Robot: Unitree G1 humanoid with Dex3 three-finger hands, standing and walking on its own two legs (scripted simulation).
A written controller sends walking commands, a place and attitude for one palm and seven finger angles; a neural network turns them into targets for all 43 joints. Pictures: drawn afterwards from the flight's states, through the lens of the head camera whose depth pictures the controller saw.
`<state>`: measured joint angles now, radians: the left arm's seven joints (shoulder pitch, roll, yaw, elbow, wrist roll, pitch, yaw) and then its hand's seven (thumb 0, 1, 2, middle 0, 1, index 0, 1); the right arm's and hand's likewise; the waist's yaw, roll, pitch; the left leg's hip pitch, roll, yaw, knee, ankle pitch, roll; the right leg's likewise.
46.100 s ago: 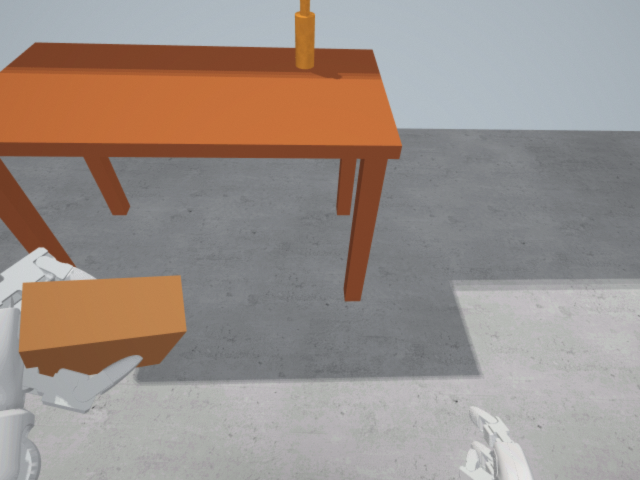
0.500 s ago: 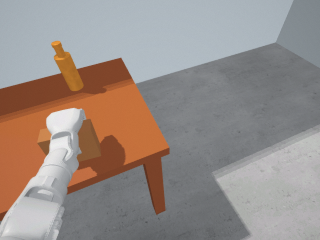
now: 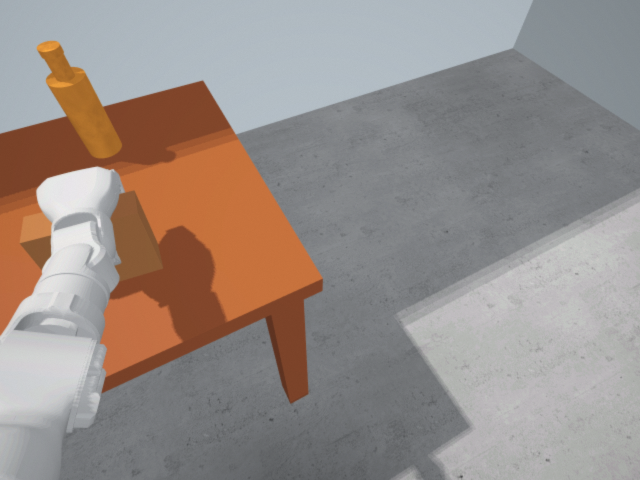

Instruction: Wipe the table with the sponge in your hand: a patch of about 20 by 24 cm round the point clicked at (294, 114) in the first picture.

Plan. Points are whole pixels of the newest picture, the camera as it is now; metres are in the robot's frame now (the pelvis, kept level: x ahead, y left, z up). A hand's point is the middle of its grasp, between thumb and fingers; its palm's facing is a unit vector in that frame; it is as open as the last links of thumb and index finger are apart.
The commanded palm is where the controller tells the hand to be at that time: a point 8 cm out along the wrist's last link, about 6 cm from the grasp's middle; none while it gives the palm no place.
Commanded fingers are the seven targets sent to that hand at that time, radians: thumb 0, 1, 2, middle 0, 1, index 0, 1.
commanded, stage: wipe forward along the middle lane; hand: left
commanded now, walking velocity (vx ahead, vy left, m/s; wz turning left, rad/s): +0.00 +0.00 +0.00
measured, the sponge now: (104, 253) +0.43 +0.30 +0.00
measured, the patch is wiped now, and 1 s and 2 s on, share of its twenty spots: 0.95 0.95 0.95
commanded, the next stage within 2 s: slide back across to the first lane in 0.52 s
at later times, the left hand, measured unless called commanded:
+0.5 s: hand (92, 205) +0.48 +0.31 +0.05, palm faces -0.13 +0.01 -0.99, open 9.6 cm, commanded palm +0.48 +0.30 +0.08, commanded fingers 0.00 0.10 1.30 -1.20 -1.60 -1.20 -1.60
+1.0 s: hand (68, 195) +0.50 +0.35 +0.05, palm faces -0.13 +0.00 -0.99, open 9.7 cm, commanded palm +0.47 +0.35 +0.10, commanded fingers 0.00 0.10 1.30 -1.20 -1.60 -1.20 -1.60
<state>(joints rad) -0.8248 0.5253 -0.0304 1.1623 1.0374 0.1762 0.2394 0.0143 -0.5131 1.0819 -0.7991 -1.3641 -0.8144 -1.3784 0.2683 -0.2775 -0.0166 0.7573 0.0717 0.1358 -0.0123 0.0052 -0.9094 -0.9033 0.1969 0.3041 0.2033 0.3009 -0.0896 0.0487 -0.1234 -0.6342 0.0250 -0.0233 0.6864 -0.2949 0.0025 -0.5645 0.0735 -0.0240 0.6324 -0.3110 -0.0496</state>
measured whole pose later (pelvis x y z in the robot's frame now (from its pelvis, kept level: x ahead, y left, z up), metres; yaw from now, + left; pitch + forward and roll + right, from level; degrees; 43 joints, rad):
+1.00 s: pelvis +0.02 +0.03 +0.00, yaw -1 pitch +17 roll -3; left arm -0.91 0.67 0.07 1.21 1.10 0.15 0.19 0.01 -0.50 1.09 -0.78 -1.38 -0.79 -1.41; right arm 0.35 -0.27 0.00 0.76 0.06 0.15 0.01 0.00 -0.91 -0.90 0.20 0.30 0.20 0.30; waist -0.14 0.04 -0.12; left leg -0.68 0.02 -0.01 0.72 -0.34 0.03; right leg -0.59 0.07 0.00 0.61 -0.32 -0.02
